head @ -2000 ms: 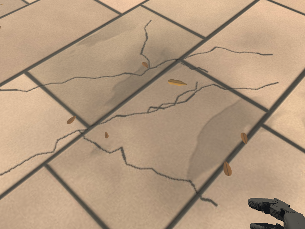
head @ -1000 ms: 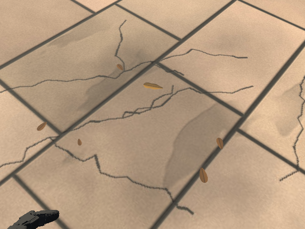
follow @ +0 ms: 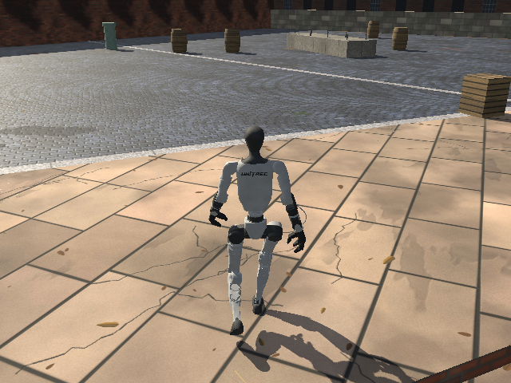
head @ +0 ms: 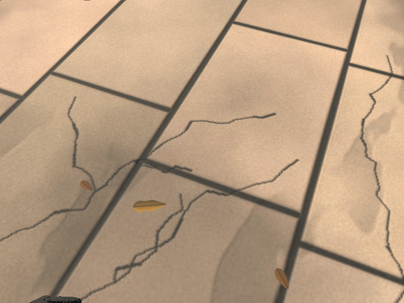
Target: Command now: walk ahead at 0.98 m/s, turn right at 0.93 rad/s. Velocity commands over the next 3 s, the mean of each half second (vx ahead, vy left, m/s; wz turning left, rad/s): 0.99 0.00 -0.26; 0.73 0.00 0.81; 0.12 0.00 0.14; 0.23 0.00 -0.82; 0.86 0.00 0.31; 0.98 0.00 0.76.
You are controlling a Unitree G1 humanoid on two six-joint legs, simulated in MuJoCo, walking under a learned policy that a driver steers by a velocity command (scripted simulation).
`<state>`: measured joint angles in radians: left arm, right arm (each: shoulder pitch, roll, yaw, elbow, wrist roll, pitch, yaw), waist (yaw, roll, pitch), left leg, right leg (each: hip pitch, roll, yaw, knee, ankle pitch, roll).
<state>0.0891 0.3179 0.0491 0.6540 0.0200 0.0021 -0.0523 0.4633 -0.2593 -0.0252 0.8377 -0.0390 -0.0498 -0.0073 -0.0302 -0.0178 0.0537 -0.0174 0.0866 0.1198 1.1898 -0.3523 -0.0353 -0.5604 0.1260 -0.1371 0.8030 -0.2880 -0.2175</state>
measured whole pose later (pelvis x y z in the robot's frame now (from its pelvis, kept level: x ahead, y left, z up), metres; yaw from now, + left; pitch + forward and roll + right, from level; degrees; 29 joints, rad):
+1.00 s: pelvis +0.91 -0.04 +0.05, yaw +21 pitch +1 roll -2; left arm 0.12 0.27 0.03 0.69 0.01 -0.07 0.02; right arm 0.25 -0.36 -0.09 0.67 0.04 0.02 -0.03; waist -0.02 0.03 0.10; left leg -0.60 0.04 -0.01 1.27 -0.42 -0.07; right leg -0.28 -0.04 -0.15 0.46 -0.20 0.01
